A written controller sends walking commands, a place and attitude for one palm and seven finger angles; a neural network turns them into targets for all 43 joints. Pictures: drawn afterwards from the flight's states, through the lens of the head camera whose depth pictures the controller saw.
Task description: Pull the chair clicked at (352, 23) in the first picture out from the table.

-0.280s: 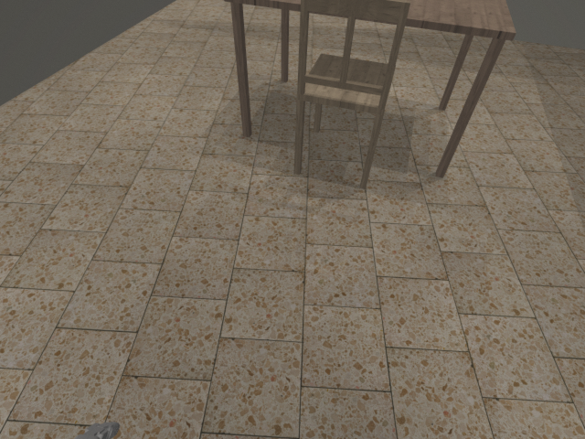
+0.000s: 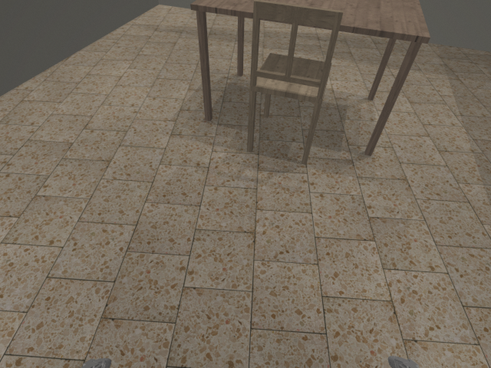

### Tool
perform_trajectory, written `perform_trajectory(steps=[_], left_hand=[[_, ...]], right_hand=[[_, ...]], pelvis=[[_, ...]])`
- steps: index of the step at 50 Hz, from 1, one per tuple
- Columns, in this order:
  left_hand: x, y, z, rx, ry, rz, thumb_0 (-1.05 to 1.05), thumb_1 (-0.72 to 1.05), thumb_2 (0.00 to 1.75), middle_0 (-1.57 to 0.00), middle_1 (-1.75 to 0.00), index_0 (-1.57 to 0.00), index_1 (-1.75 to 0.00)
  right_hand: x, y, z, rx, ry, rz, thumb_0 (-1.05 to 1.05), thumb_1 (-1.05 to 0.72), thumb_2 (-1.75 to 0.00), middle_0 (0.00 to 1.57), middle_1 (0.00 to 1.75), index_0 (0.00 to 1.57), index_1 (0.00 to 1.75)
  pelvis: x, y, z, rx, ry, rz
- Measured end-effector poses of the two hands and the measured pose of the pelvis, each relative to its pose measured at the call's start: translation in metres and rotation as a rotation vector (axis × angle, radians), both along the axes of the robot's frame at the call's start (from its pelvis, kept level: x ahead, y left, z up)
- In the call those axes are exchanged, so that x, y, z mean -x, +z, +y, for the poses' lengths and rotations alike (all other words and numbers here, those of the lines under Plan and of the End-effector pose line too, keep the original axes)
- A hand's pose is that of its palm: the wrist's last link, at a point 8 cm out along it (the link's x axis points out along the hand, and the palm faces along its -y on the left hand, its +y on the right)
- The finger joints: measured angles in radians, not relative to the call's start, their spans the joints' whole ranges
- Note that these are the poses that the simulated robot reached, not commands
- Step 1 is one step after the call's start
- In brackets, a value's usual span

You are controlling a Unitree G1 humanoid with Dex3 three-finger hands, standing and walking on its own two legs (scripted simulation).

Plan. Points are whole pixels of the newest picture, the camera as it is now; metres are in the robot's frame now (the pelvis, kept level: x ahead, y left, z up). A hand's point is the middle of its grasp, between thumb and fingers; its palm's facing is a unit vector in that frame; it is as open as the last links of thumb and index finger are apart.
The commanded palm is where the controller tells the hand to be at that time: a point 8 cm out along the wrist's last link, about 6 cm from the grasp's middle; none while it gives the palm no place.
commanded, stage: stand and wait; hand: left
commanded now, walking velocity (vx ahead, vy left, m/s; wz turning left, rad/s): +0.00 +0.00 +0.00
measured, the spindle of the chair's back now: (291, 50) +1.46 -0.13 -0.10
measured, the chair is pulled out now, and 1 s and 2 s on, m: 0.00 0.00 0.00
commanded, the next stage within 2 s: look at it before walking up in 0.54 s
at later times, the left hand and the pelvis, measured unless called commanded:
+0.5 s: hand out of the picture +0.05 +0.24 -0.15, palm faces -0.04 -0.94 -0.33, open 7.4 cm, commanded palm none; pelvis -0.02 -0.01 +0.00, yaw +0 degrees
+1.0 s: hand out of the picture +0.05 +0.23 -0.15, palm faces -0.04 -0.95 -0.32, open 7.4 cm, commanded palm none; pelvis -0.02 -0.01 +0.01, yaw +0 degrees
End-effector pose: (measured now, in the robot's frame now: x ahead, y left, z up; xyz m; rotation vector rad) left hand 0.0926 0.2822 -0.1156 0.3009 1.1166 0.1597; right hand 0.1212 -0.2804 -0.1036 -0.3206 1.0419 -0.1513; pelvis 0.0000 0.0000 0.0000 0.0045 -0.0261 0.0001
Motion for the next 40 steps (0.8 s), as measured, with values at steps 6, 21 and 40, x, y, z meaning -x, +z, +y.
perform_trajectory(steps=[6,21,40], left_hand=[[0.016,-0.002,-0.001,-0.003,0.014,0.038,0.0,0.9,0.9,-0.21,-0.3,-0.21,-0.3],[0.044,-0.001,0.0,-0.019,0.023,0.103,0.0,0.9,0.9,-0.21,-0.3,-0.21,-0.3],[0.04,-0.001,-0.006,-0.007,0.013,0.082,0.0,0.9,0.9,-0.21,-0.3,-0.21,-0.3]], right_hand=[[0.018,-0.003,-0.009,0.009,-0.017,0.048,0.01,-0.9,-0.9,0.2,0.3,0.21,0.3],[0.068,-0.011,-0.022,0.01,-0.058,0.162,0.01,-0.9,-0.9,0.2,0.3,0.2,0.3],[0.072,-0.01,-0.02,0.001,-0.064,0.159,0.01,-0.9,-0.9,0.2,0.3,0.2,0.3]], pelvis=[[0.004,0.002,-0.004,0.0,0.002,-0.004],[0.017,0.004,-0.01,0.001,0.0,-0.007],[0.021,0.006,-0.011,0.001,-0.003,-0.006]])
